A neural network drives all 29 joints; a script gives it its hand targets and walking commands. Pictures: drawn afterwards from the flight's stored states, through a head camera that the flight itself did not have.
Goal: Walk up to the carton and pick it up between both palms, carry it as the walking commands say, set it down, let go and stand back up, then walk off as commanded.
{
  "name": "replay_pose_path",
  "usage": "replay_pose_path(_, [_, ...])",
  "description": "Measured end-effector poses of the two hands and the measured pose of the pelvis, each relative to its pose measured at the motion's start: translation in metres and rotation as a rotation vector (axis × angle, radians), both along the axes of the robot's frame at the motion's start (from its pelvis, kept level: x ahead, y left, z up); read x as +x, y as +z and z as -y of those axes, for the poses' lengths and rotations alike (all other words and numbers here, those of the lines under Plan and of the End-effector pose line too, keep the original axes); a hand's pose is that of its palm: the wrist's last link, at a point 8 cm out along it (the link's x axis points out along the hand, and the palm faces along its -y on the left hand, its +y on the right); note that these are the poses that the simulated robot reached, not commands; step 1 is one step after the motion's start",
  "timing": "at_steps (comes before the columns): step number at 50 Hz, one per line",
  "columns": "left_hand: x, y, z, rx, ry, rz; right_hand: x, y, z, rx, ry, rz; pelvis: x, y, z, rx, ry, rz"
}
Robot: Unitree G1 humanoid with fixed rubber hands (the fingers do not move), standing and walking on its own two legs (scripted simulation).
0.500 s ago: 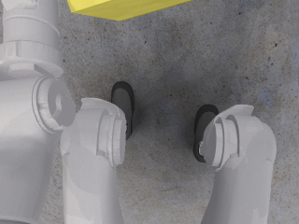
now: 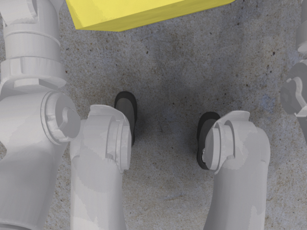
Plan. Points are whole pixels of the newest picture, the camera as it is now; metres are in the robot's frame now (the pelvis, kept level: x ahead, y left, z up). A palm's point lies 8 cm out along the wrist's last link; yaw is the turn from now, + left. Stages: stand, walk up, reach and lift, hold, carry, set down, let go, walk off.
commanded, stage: reach and lift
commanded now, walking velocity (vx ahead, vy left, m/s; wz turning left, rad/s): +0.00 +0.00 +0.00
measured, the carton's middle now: out of the picture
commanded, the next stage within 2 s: none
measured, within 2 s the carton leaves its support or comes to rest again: leaves its support in 0.12 s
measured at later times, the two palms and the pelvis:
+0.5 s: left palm out of the picture +0.54 +0.22 -0.13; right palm out of the picture +0.61 -0.15 -0.10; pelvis -0.02 +0.00 +0.02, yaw -2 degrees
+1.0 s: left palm out of the picture +0.52 +0.22 -0.07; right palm out of the picture +0.59 -0.15 -0.05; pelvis -0.03 +0.00 +0.06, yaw -3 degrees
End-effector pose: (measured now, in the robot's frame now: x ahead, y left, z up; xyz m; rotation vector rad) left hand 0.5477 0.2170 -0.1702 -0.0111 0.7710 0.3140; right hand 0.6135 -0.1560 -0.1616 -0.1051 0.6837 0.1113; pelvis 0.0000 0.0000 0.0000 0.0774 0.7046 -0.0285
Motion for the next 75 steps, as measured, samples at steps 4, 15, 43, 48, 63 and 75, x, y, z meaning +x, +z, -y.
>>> replay_pose_path(4, [-0.001, 0.001, 0.001, -0.009, 0.006, 0.021, -0.002, 0.002, 0.001, -0.010, 0.000, 0.017, -0.007, 0.003, 0.002, -0.006, -0.013, 0.073])
replay_pose_path(15, [-0.010, 0.029, -0.005, -0.039, 0.051, 0.059, -0.006, 0.034, -0.006, 0.026, -0.028, 0.017, -0.020, 0.004, 0.001, -0.020, -0.021, 0.108])
replay_pose_path(43, [-0.015, 0.077, 0.002, -0.045, 0.052, 0.075, -0.014, 0.083, 0.002, 0.031, -0.048, 0.012, -0.023, 0.047, -0.003, -0.042, -0.024, 0.105])
replay_pose_path(48, [-0.022, 0.098, -0.002, -0.046, 0.065, 0.082, -0.019, 0.102, -0.004, 0.048, -0.055, 0.012, -0.029, 0.057, -0.002, -0.032, -0.031, 0.126])
replay_pose_path(63, [-0.044, 0.130, -0.005, -0.035, 0.072, 0.067, -0.036, 0.134, -0.007, 0.005, -0.016, -0.001, -0.044, 0.089, -0.003, -0.046, -0.022, 0.133])
replay_pose_path(75, [-0.051, 0.171, -0.001, -0.035, 0.072, 0.101, -0.046, 0.177, -0.003, -0.007, -0.018, 0.020, -0.052, 0.115, -0.004, -0.048, -0.028, 0.165])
